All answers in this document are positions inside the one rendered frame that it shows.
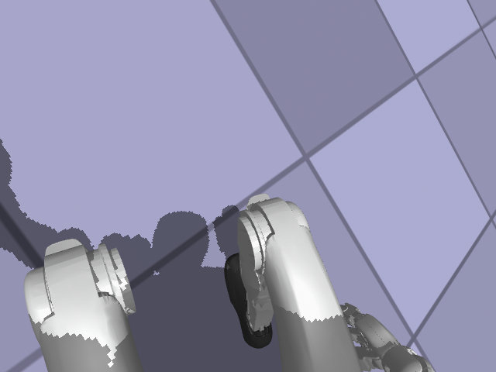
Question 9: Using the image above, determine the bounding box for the right robot foot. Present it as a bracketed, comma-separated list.
[224, 253, 272, 349]

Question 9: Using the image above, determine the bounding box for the right robot arm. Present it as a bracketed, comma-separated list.
[381, 346, 435, 372]

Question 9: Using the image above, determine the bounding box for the right robot hand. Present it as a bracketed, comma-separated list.
[340, 303, 401, 372]

